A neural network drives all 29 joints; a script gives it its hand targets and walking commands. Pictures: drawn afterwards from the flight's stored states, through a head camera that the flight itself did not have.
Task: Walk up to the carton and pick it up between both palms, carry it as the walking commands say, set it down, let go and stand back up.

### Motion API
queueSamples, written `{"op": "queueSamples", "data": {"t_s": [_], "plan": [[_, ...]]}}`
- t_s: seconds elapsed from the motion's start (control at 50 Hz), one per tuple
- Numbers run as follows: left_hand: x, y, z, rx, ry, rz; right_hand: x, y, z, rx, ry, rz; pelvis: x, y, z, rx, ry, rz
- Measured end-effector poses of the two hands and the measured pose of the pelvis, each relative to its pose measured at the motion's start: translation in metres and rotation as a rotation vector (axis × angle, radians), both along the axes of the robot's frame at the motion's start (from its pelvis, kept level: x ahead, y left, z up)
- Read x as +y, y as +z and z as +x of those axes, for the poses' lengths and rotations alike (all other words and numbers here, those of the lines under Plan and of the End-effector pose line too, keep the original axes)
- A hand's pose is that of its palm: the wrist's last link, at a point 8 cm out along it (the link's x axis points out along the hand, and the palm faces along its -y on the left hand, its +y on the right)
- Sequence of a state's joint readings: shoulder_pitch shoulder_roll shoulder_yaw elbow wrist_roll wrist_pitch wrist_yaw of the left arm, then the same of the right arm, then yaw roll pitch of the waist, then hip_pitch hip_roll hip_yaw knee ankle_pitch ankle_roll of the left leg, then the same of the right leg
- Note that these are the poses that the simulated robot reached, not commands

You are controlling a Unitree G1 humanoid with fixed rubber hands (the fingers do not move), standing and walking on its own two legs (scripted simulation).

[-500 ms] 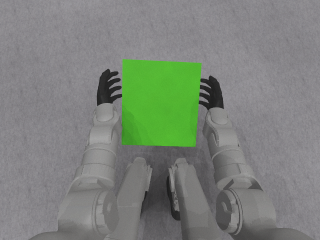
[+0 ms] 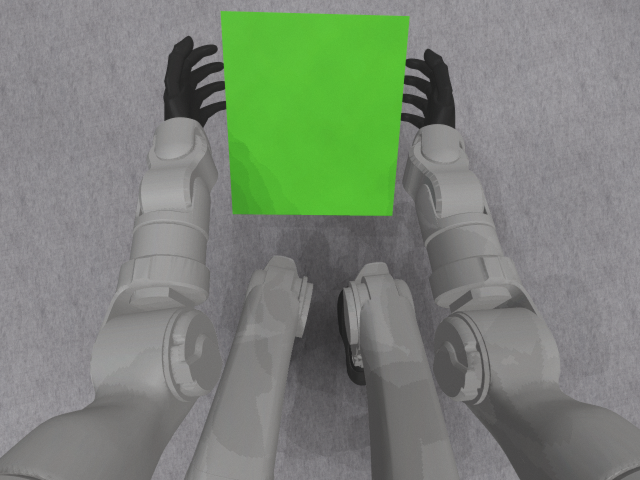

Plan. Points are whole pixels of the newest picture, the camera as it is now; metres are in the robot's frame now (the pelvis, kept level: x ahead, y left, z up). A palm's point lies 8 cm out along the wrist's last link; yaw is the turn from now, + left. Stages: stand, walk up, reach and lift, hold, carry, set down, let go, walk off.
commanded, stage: set down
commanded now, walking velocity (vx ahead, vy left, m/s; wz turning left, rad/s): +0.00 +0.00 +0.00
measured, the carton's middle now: (313, 118) +0.52 +0.04 -0.19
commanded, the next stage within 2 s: none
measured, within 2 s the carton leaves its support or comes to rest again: neither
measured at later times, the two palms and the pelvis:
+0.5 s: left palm (207, 127) +0.50 +0.18 -0.18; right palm (406, 124) +0.52 -0.09 -0.20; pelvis -0.01 +0.02 -0.06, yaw -1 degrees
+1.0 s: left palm (212, 127) +0.52 +0.20 -0.26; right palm (391, 125) +0.54 -0.08 -0.27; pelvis -0.01 +0.02 -0.12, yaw +0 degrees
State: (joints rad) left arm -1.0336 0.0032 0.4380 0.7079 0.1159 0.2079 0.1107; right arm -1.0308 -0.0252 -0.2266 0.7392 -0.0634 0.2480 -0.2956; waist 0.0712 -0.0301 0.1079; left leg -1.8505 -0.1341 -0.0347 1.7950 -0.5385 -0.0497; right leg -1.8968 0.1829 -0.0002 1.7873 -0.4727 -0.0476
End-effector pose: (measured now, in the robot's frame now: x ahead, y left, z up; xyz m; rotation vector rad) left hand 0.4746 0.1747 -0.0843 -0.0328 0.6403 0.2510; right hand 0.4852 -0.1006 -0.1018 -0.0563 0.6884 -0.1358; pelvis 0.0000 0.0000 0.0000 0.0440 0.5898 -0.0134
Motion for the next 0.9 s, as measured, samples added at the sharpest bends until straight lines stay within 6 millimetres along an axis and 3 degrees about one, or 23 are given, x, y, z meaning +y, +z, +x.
{"op": "queueSamples", "data": {"t_s": [0.22,0.38,0.54,0.66,0.9], "plan": [[0.016,-0.037,0.007,0.031,0.034,0.004,0.017,-0.040,0.017,0.034,0.046,-0.003,0.009,-0.030,-0.005,-0.008,0.010,-0.010],[0.010,-0.070,0.019,0.016,0.032,-0.029,0.011,-0.064,0.029,0.022,0.032,-0.032,0.017,-0.050,-0.006,-0.041,0.016,-0.029],[0.011,-0.112,0.020,-0.004,0.079,-0.002,0.016,-0.111,0.034,0.012,0.038,-0.019,0.023,-0.066,-0.017,-0.161,0.008,-0.041],[0.018,-0.141,0.016,0.036,0.128,0.013,0.025,-0.139,0.035,0.052,0.080,-0.026,0.023,-0.089,-0.018,-0.147,0.022,-0.046],[0.019,-0.158,0.040,0.052,0.047,0.025,0.021,-0.162,0.049,0.069,0.105,-0.047,0.023,-0.118,-0.018,-0.144,0.032,-0.033]]}}
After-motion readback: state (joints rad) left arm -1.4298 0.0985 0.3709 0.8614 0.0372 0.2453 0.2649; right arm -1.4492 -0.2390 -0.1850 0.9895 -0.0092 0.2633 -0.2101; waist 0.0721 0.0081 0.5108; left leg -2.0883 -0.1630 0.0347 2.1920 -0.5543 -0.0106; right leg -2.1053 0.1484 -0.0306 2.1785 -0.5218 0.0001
